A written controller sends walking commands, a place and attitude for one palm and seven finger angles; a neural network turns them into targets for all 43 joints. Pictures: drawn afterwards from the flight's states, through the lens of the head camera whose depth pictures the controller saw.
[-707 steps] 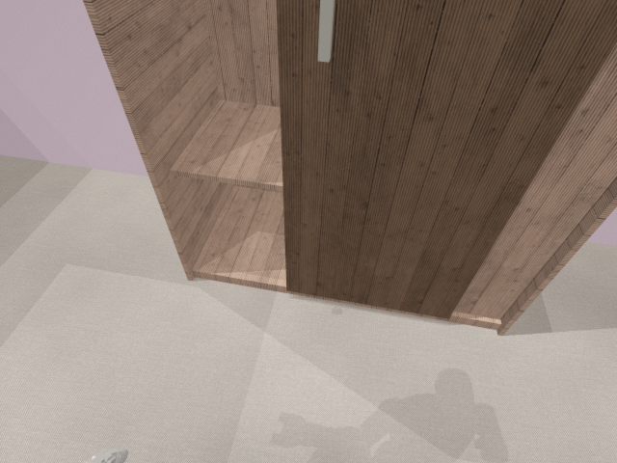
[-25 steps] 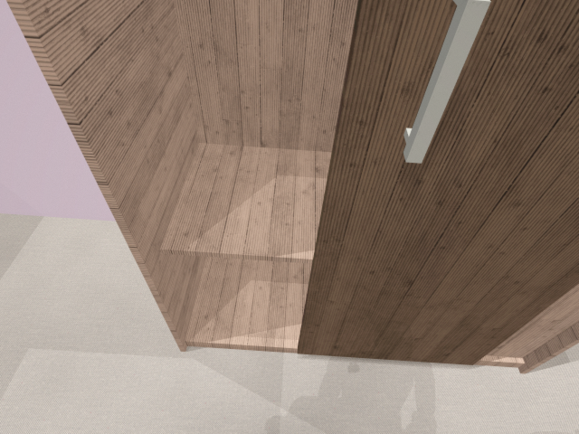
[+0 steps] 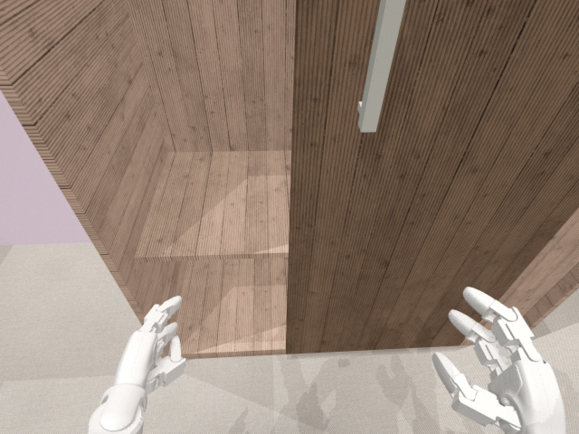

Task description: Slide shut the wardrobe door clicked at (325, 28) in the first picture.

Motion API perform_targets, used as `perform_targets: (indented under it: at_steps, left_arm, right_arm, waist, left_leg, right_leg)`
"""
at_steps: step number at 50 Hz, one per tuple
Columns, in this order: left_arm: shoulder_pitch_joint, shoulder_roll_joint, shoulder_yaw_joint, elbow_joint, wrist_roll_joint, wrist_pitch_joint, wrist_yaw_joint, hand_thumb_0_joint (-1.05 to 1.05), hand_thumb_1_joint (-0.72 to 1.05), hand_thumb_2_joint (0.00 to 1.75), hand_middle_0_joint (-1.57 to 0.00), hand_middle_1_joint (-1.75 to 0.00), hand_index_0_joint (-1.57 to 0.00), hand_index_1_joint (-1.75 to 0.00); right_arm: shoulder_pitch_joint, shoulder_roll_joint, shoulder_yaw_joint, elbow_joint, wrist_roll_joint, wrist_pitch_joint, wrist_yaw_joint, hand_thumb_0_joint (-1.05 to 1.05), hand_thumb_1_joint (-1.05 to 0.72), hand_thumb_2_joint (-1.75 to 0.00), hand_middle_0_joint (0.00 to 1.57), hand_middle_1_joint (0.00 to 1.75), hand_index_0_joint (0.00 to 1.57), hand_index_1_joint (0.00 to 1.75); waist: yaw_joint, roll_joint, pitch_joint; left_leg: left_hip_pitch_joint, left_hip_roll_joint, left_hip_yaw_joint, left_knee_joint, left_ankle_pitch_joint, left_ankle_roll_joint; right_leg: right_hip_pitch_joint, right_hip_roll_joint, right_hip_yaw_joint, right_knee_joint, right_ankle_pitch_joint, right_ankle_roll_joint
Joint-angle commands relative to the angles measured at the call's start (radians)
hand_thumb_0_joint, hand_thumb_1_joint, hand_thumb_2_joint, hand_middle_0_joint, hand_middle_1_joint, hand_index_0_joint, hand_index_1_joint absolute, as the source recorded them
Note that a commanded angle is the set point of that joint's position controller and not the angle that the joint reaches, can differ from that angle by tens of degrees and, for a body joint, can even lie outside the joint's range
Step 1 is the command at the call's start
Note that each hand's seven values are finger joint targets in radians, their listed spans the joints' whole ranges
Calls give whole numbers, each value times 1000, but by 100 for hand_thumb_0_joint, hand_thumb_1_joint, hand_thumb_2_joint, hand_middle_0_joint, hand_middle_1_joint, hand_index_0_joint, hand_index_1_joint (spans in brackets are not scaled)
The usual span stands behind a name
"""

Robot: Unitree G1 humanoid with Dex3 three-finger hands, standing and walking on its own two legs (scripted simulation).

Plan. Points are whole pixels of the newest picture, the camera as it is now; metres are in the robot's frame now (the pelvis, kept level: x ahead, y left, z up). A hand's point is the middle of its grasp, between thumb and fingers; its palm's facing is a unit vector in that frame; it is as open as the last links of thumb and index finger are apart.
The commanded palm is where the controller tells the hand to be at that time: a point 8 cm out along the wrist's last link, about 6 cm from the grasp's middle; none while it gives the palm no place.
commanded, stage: raise the hand with hooked fingers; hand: right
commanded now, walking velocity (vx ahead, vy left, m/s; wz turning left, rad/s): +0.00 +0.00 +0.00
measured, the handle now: (377, 51) +0.50 -0.10 +0.31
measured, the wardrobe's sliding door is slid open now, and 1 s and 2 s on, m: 0.38 0.38 0.38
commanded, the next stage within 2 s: move the hooked fingers beside the handle in 1.52 s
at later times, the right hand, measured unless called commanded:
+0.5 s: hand (543, 281) +0.23 -0.24 +0.19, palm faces +0.02 +0.99 -0.11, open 12.5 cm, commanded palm +0.20 -0.30 +0.20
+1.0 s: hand out of the picture +0.26 -0.30 +0.31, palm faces +0.08 +0.98 -0.17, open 14.0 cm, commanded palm +0.23 -0.34 +0.31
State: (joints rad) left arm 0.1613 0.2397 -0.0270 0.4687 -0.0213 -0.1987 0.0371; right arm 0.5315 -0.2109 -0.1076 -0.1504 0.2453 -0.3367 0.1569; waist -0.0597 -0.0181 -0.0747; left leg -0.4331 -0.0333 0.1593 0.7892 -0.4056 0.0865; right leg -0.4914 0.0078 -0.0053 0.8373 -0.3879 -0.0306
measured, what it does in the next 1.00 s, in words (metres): stands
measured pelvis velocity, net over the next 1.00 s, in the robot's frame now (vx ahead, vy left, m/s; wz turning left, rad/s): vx -0.01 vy -0.02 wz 0.00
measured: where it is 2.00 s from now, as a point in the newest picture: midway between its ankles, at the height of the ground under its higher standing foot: outside the picture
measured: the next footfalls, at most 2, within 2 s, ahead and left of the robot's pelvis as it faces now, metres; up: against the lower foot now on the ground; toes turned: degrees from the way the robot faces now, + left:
none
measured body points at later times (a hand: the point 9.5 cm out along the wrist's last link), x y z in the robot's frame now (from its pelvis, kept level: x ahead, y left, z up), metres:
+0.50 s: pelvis -0.01 -0.03 +0.03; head -0.03 -0.02 +0.48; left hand +0.16 +0.22 -0.03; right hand +0.22 -0.30 +0.20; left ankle +0.01 +0.06 -0.70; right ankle +0.03 -0.10 -0.70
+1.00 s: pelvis -0.01 -0.02 +0.04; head -0.05 +0.01 +0.48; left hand +0.21 +0.18 -0.03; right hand +0.25 -0.35 +0.32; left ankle +0.01 +0.06 -0.70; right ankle +0.03 -0.10 -0.70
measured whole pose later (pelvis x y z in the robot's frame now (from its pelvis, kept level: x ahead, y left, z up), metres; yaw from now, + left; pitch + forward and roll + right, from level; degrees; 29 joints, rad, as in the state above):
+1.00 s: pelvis -0.01 -0.02 +0.04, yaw +0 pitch -6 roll +1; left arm 0.14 0.28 -0.13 0.67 -0.10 -0.21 0.06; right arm -0.28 -0.58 -0.49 0.03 0.34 0.35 0.45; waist -0.08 -0.08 -0.01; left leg -0.11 -0.02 0.14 0.43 -0.22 0.05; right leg -0.16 0.04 -0.02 0.46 -0.20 -0.06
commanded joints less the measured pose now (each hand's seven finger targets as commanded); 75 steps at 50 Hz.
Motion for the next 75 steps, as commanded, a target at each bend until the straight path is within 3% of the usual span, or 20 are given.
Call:
perform_targets:
  at_steps: [1,4,8,10,13,16,19,23,29,33,36,39,42,48,51,56,58,63,69,75]
  left_arm:
    - [-21,128,20,-62,-21,-96,26,0,90,90,-20,-30,-20,-30]
    - [-45,129,9,-40,-38,-124,39,0,90,90,-20,-30,-20,-30]
    - [-84,121,2,-20,-36,-145,43,0,90,90,-20,-30,-20,-30]
    - [-87,107,-5,-19,-34,-170,32,0,90,90,-20,-30,-20,-30]
    - [-80,119,3,-2,-32,-194,22,0,90,90,-20,-30,-20,-30]
    - [-72,130,7,9,-40,-213,23,0,90,90,-20,-30,-20,-30]
    - [-78,141,8,17,-46,-215,35,0,90,90,-20,-30,-20,-30]
    - [-85,148,4,26,-46,-213,48,0,90,90,-20,-30,-20,-30]
    - [-116,146,-12,49,-56,-187,54,0,90,90,-20,-30,-20,-30]
    - [-135,148,-23,44,-61,-153,51,0,90,90,-20,-30,-20,-30]
    - [-157,149,-30,41,-67,-127,51,0,90,90,-20,-30,-20,-30]
    - [-182,152,-36,34,-69,-106,46,0,90,90,-20,-30,-20,-30]
    - [-187,156,-40,29,-71,-91,44,0,90,90,-20,-30,-20,-30]
    - [-204,167,-40,31,-81,-66,34,0,90,90,-20,-30,-20,-30]
    - [-206,179,-35,25,-84,-62,32,0,90,90,-20,-30,-20,-30]
    - [-199,191,-30,17,-96,-45,17,0,90,90,-20,-30,-20,-30]
    - [-198,191,-26,9,-97,-40,12,0,90,90,-20,-30,-20,-30]
    - [-206,184,-24,-8,-86,-46,14,0,90,90,-20,-30,-20,-30]
    - [-195,190,-26,14,-83,-47,26,0,90,90,-20,-30,-20,-30]
    - [-193,189,-27,4,-88,-45,25,0,90,90,-20,-30,-20,-30]
  right_arm:
    - [-341,-136,-8,-216,33,-72,110,0,-20,-60,25,75,25,75]
    - [-344,-186,-82,-135,62,51,159,0,-13,-57,25,80,25,80]
    - [-328,-273,-247,-127,95,171,135,0,-4,-53,26,86,26,86]
    - [-340,-235,-239,-223,112,180,115,0,1,-51,27,88,27,88]
    - [-313,-250,-268,-244,108,197,94,0,8,-48,27,93,27,93]
    - [-377,-246,-243,-283,104,217,98,0,15,-45,27,98,27,98]
    - [-457,-282,-255,-278,95,262,100,0,22,-42,28,102,28,102]
    - [-568,-363,-321,-304,94,306,102,0,31,-38,29,108,29,108]
    - [-740,-398,-350,-211,119,388,150,0,45,-32,30,117,30,117]
    - [-831,-454,-379,-173,112,466,190,0,50,-30,30,120,30,120]
    - [-911,-497,-410,-116,121,522,214,0,50,-30,30,120,30,120]
    - [-1003,-552,-438,-120,119,559,236,0,50,-30,30,120,30,120]
    - [-1066,-602,-464,-80,121,593,259,0,50,-30,30,120,30,120]
    - [-1175,-679,-485,23,107,641,296,0,50,-30,30,120,30,120]
    - [-1247,-735,-514,38,104,657,311,0,50,-30,30,120,30,120]
    - [-1143,-659,-459,126,113,689,345,0,50,-30,30,120,30,120]
    - [-1122,-678,-482,106,119,691,345,0,50,-30,30,120,30,120]
    - [-1179,-767,-567,-63,123,667,305,0,50,-30,30,120,30,120]
    - [-1167,-732,-550,25,117,678,285,0,50,-30,30,120,30,120]
    - [-1167,-708,-515,11,119,691,311,0,50,-30,30,120,30,120]
  waist:
    - [110,-28,-36]
    - [67,-22,-45]
    - [6,34,-81]
    - [1,-34,-95]
    - [-4,2,-89]
    - [9,-53,-51]
    - [11,-73,-3]
    - [-2,-90,-48]
    - [4,-82,10]
    - [-5,-112,-21]
    - [-1,-35,-19]
    - [-3,-84,-51]
    - [-4,-58,-93]
    - [-2,-89,-67]
    - [-2,-81,-118]
    - [4,-45,-68]
    - [-4,-5,-83]
    - [-16,-96,-155]
    - [-5,-76,-75]
    - [3,-57,-119]
  left_leg:
    - [1,39,-207,-267,32,-68]
    - [80,55,-216,-318,16,-71]
    - [177,56,-184,-331,73,-73]
    - [189,45,-138,-317,153,-64]
    - [192,32,-109,-320,209,-65]
    - [178,29,-95,-331,186,-61]
    - [178,27,-89,-353,158,-58]
    - [214,25,-90,-369,169,-56]
    - [225,24,-98,-409,178,-51]
    - [241,25,-107,-420,203,-47]
    - [247,26,-106,-433,187,-50]
    - [257,33,-116,-440,203,-46]
    - [269,33,-116,-439,228,-46]
    - [266,56,-161,-463,205,-48]
    - [285,60,-164,-453,224,-49]
    - [245,72,-179,-439,223,-57]
    - [256,74,-185,-437,216,-62]
    - [293,75,-196,-426,265,-59]
    - [255,68,-184,-437,233,-60]
    - [268,69,-184,-418,287,-64]
  right_leg:
    - [92,-9,68,-152,77,-21]
    - [107,-10,73,-207,84,-20]
    - [129,-17,75,-271,152,-13]
    - [187,-18,77,-309,194,-8]
    - [222,-25,74,-336,238,-5]
    - [261,-27,82,-372,211,-1]
    - [276,-30,95,-415,170,3]
    - [342,-31,117,-447,173,7]
    - [363,-29,135,-495,141,12]
    - [397,-22,126,-496,170,9]
    - [385,-18,128,-503,151,2]
    - [404,-10,120,-488,185,1]
    - [424,-7,124,-478,224,-2]
    - [390,-5,107,-443,229,-7]
    - [399,-1,112,-434,252,-12]
    - [355,-7,102,-408,246,-9]
    - [345,-11,101,-401,251,-9]
    - [384,-8,96,-385,302,-11]
    - [362,-7,98,-404,262,-13]
    - [387,-6,103,-391,292,-15]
